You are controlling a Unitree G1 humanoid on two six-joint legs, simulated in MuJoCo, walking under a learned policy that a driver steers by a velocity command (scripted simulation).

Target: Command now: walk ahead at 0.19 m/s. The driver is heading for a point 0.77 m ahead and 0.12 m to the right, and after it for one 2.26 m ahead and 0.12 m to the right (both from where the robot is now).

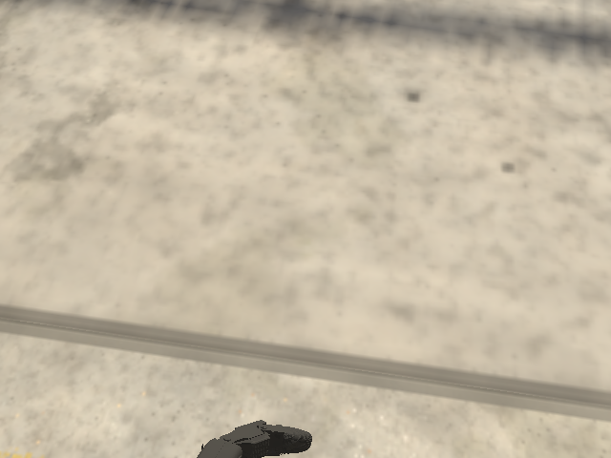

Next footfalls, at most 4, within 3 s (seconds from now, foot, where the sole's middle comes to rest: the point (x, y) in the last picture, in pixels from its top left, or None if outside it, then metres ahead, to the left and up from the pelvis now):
none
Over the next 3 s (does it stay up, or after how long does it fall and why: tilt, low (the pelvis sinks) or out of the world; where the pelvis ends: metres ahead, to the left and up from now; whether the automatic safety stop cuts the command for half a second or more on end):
falls after 0.34 s (tilt)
